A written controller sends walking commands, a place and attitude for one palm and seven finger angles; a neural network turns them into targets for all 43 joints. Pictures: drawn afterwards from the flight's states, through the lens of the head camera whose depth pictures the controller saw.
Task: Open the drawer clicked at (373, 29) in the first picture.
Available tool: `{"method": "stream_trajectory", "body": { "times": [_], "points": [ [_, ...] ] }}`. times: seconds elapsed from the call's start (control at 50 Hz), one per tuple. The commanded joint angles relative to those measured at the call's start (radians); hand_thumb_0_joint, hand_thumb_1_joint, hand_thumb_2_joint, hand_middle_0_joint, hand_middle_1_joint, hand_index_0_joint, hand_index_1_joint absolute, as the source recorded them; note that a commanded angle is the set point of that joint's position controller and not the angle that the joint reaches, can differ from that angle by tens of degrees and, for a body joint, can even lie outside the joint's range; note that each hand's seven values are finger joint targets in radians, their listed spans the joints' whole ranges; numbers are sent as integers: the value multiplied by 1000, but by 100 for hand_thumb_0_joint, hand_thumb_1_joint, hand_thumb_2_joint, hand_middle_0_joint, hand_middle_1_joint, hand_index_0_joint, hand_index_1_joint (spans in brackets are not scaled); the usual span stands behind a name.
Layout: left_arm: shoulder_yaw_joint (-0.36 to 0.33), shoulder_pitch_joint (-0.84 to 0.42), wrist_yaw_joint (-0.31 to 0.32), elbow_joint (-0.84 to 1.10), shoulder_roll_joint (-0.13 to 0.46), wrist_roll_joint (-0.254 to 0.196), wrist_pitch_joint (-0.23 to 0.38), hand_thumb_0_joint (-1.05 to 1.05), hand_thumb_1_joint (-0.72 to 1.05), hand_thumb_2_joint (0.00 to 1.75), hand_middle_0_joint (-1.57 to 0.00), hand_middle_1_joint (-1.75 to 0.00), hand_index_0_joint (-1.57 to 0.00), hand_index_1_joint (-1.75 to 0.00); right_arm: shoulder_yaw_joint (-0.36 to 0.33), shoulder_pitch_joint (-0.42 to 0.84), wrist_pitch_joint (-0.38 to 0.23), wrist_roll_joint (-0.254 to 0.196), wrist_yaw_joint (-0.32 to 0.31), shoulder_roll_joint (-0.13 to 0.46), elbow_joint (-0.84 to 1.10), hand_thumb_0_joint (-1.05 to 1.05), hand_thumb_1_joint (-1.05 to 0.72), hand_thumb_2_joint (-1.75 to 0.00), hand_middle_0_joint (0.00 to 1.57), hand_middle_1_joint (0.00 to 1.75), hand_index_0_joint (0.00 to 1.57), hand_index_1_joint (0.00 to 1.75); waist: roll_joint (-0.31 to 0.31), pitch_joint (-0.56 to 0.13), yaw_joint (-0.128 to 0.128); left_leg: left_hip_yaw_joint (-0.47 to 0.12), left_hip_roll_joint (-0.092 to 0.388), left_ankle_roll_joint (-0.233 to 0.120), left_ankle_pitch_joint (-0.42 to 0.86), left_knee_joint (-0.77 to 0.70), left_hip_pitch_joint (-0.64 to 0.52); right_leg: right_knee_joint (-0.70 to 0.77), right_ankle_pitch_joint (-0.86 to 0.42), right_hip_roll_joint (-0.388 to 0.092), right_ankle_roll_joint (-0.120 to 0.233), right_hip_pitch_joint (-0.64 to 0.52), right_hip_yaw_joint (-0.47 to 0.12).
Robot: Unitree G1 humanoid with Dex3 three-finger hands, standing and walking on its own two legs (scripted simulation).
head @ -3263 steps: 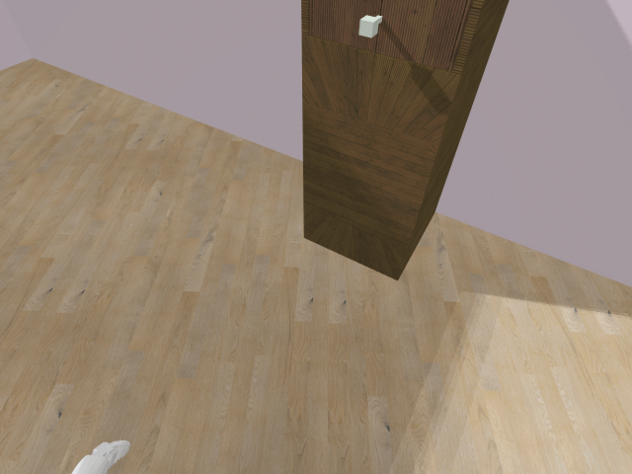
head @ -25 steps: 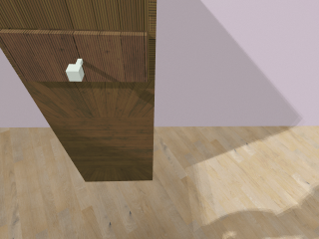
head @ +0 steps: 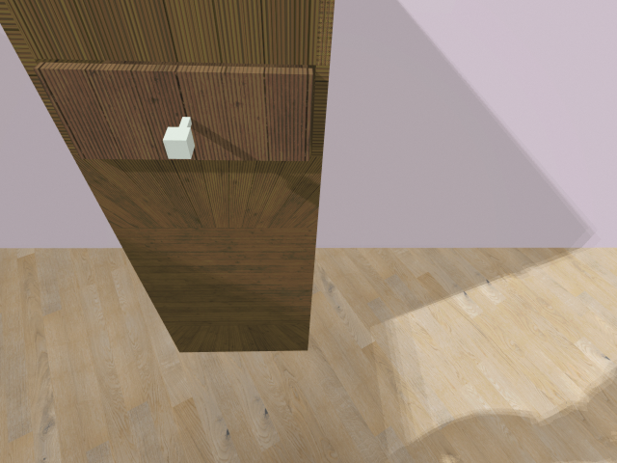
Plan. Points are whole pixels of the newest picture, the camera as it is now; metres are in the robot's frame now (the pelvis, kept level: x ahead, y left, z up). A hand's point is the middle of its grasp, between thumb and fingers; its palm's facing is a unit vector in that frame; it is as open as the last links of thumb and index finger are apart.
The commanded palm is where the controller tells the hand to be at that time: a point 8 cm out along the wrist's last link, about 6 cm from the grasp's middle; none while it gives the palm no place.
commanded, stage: look again from close up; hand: left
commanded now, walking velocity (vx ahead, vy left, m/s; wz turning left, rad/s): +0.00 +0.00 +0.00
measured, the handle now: (182, 135) +0.52 +0.23 +0.14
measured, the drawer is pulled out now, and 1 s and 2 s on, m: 0.02 0.02 0.02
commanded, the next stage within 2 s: raise the hand with hooked fingers in 0.58 s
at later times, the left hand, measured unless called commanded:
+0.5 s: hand out of the picture -0.02 +0.14 -0.18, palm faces +0.03 -0.99 -0.14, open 7.4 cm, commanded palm none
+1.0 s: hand (196, 372) +0.23 +0.16 +0.00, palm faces +0.06 -0.32 -0.94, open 8.0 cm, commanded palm +0.14 +0.19 +0.01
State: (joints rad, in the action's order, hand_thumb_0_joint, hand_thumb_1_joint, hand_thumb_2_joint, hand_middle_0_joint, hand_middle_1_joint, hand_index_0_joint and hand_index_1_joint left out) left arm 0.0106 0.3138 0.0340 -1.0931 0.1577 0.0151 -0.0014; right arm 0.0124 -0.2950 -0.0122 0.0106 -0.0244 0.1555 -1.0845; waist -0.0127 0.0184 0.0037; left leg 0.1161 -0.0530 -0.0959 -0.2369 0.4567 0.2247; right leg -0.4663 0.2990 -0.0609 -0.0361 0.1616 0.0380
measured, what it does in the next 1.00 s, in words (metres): stands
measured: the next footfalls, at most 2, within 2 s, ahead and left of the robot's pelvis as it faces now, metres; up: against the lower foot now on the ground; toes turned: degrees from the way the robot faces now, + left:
none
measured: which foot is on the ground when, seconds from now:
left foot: down 0.00-1.00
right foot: down 0.00-1.00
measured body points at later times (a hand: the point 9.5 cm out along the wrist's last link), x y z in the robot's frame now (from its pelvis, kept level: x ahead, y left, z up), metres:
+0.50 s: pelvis +0.00 -0.01 +0.00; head +0.01 +0.00 +0.45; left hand -0.02 +0.19 -0.16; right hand +0.00 -0.23 -0.15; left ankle +0.01 +0.06 -0.74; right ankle -0.03 -0.15 -0.74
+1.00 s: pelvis -0.01 -0.04 -0.02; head -0.02 -0.09 +0.43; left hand +0.22 +0.17 +0.05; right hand +0.17 -0.30 -0.11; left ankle +0.01 +0.06 -0.74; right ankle -0.02 -0.14 -0.74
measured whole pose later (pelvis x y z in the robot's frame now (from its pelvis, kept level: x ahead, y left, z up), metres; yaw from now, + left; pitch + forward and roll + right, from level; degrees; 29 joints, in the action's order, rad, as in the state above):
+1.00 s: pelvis -0.01 -0.04 -0.02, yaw -2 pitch +5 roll +2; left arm 0.07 0.31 0.36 -0.04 0.29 0.79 -0.06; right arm -0.03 -0.14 -0.09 0.01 0.00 0.27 -0.66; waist 0.07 -0.11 0.00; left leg 0.14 0.00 -0.04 -0.29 0.62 0.42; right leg -0.71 0.37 0.00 0.04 0.42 0.00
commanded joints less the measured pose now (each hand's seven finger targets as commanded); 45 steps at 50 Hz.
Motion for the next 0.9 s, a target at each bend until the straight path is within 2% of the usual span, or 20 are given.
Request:
{"method": "stream_trajectory", "body": {
  "times": [0.0, 0.12, 0.2, 0.24, 0.4, 0.48, 0.52, 0.64, 0.66, 0.68, 0.7, 0.72, 0.74, 0.76, 0.78, 0.8, 0.82, 0.84, 0.86, 0.88],
  "points": [
    [-7, 78, 3, 13, 70, 3, 11, 0, 90, 90, -20, -30, -20, -30, -17, -38, -23, 2, -7, 113, 31, 0, -90, -90, 20, 30, 20, 30, 6, 41, 4, -207, 174, 18, 48, -157, 2, 57, -79, -38, 62, 51, -42],
    [-6, 91, 4, 4, 66, 4, 13, 0, 90, 90, -20, -30, -20, -30, -17, -40, -21, 0, -6, 103, 12, 0, -90, -90, 20, 30, 20, 30, 9, 49, 3, -195, 170, 20, 47, -150, -4, 70, -83, -41, 60, 52, -43],
    [-5, 99, 5, -4, 61, 2, 15, 0, 90, 90, -20, -30, -20, -30, -15, -46, -24, 0, -8, 96, 5, 0, -90, -90, 20, 30, 20, 30, 17, 35, 3, -184, 168, 21, 92, -140, -23, 72, -103, -46, 60, 48, -47],
    [-5, 100, 5, -7, 56, 3, 15, 0, 90, 90, -20, -30, -20, -30, -15, -45, -22, -1, -9, 94, 2, 0, -90, -90, 20, 30, 20, 30, 7, 55, 2, -180, 168, 22, 85, -138, -16, 77, -100, -43, 60, 57, -48],
    [-5, 108, 5, -12, 49, 2, 16, 0, 90, 90, -20, -30, -20, -30, -14, -46, -22, 0, -9, 87, -8, 0, -90, -90, 20, 30, 20, 30, 11, 56, 4, -177, 167, 26, 72, -142, -16, 84, -99, -44, 61, 56, -53],
    [-7, 106, 6, -14, 48, 1, 18, 0, 90, 90, -20, -30, -20, -30, -14, -54, -25, -1, -11, 84, -12, 0, -90, -90, 20, 30, 20, 30, 4, 32, 1, -171, 167, 26, 134, -126, -39, 83, -124, -46, 61, 45, -55],
    [-5, 109, 7, -16, 49, 2, 19, 0, 90, 90, -20, -30, -20, -30, -14, -52, -24, -2, -11, 81, -15, 0, -90, -90, 20, 30, 20, 30, -10, 41, 2, -167, 167, 26, 147, -117, -42, 88, -131, -45, 60, 48, -57],
    [-5, 109, 7, -15, 48, 0, 20, 0, 90, 90, -20, -30, -20, -30, -11, -53, -25, -2, -11, 76, -22, 0, -90, -90, 20, 30, 20, 30, 1, 51, 4, -162, 165, 29, 158, -117, -38, 94, -134, -48, 62, 48, -61],
    [-2, 120, 45, -28, 80, 16, 39, 0, 90, 90, -20, -30, -20, -30, -12, 14, -28, -10, -1, 120, 54, 0, -90, -90, 20, 30, 20, 30, 22, 91, 11, -167, 177, 64, 359, 55, 22, 105, -291, -68, 57, 90, -96],
    [53, -627, 71, 1546, 340, 124, 183, 0, 88, 89, -20, -32, -20, -32, -31, -29, -161, -75, -36, 267, 427, 0, -90, -90, 20, 30, 20, 30, 290, -417, -85, -161, 100, 62, 410, -52, -308, -42, -276, 55, 87, 83, -55],
    [-10, -245, 149, 1278, 308, 137, 98, 0, 85, 88, -20, -33, -20, -33, -11, 79, -271, -64, -77, 185, 347, 0, -90, -90, 20, 30, 20, 30, 416, -390, 2, -181, 155, 110, 447, -92, -361, -159, -28, 43, 90, 158, 5],
    [-9, -183, 200, 1218, 233, 85, 30, 0, 83, 87, -21, -34, -21, -34, -43, 68, -308, -64, -86, 176, 267, 0, -90, -90, 20, 30, 20, 30, 308, -265, -20, -197, 157, 138, 261, -145, -227, -198, 99, 55, 70, 222, 24],
    [115, 161, 204, 1004, 46, 122, -79, 0, 81, 86, -21, -36, -21, -36, -33, 45, -312, -87, -82, 130, 276, 0, -90, -90, 20, 30, 20, 30, 199, -157, -13, -208, 151, 107, 178, -148, -145, -194, 117, 54, 65, 266, 23],
    [161, -32, 215, 1274, 44, 140, -69, 0, 78, 85, -21, -37, -21, -37, -32, 76, -322, -83, -71, 147, 380, 0, -90, -90, 20, 30, 20, 30, 161, -82, -22, -205, 128, 96, 65, -124, -48, -162, 63, 46, 64, 241, 30],
    [165, 28, 232, 1297, 70, 235, -73, 0, 76, 84, -21, -39, -21, -39, -39, 104, -337, -72, -71, 176, 407, 0, -90, -90, 20, 30, 20, 30, 125, -117, -14, -184, 120, 81, 12, -74, -32, -113, 19, 54, 73, 248, 23],
    [185, 42, 254, 1302, 97, 322, -71, 0, 74, 83, -21, -40, -21, -40, -29, 132, -341, -52, -65, 202, 438, 0, -90, -90, 20, 30, 20, 30, 81, -68, -26, -183, 95, 73, -15, -32, 32, -78, -6, 61, 83, 270, 12],
    [156, 49, 278, 1277, 151, 409, -79, 0, 71, 82, -21, -42, -21, -42, -34, 130, -326, -35, -53, 220, 472, 0, -90, -90, 20, 30, 20, 30, 67, -79, -32, -196, 74, 69, -21, 0, 68, -63, 4, 62, 92, 268, -15],
    [108, -18, 307, 1243, 220, 521, -81, 0, 69, 81, -22, -43, -22, -43, -42, 135, -292, -10, -48, 231, 485, 0, -90, -90, 20, 30, 20, 30, -62, -60, -43, -195, 63, 66, -17, 36, 104, -52, 38, 76, 96, 312, -38],
    [93, 52, 330, 1132, 203, 619, -88, 0, 67, 80, -22, -45, -22, -45, -56, 162, -252, 6, -40, 225, 508, 0, -90, -90, 20, 30, 20, 30, -177, -46, -18, -167, 56, 66, 13, 76, 142, -52, 95, 81, 93, 347, -33],
    [108, 186, 341, 1028, 155, 704, -93, 0, 64, 79, -22, -47, -22, -47, -66, 191, -215, 17, -22, 218, 536, 0, -90, -90, 20, 30, 20, 30, -281, 1, 17, -147, 47, 67, 14, 98, 192, -47, 138, 81, 91, 374, -36]
  ]
}}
